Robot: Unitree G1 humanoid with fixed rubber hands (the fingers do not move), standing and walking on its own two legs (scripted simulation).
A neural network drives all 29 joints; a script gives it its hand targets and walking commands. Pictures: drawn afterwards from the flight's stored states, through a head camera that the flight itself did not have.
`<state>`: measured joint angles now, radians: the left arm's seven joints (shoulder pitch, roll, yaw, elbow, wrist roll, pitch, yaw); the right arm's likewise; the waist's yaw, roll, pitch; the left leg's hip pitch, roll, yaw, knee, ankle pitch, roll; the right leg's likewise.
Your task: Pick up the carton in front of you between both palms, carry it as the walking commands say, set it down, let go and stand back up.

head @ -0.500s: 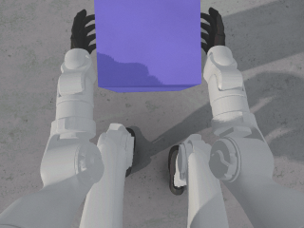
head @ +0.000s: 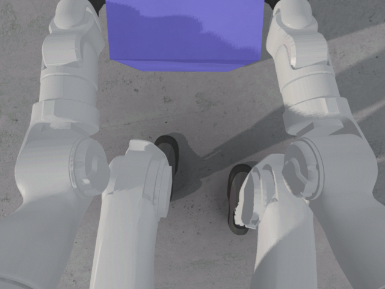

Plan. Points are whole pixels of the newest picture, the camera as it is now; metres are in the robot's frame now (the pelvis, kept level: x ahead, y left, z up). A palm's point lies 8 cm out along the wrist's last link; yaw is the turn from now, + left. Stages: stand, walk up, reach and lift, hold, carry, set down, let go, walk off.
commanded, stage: set down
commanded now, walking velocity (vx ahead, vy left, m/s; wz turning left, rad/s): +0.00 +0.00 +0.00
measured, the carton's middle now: (185, 9) +0.54 +0.10 -0.23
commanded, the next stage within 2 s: none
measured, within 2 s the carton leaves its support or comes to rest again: rests again in 0.60 s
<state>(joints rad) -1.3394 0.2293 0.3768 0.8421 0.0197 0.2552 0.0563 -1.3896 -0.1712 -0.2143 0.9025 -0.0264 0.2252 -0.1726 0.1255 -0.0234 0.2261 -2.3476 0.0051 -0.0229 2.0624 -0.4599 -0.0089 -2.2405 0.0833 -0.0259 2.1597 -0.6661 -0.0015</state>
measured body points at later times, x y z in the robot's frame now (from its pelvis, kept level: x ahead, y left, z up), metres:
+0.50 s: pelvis -0.01 +0.00 -0.02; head +0.36 +0.01 +0.24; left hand +0.52 +0.25 -0.18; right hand +0.56 -0.06 -0.19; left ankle +0.13 +0.12 -0.35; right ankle +0.08 -0.11 -0.35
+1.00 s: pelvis -0.01 +0.00 -0.02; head +0.36 +0.01 +0.22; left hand +0.52 +0.26 -0.19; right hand +0.56 -0.05 -0.20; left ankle +0.13 +0.12 -0.35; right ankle +0.08 -0.11 -0.35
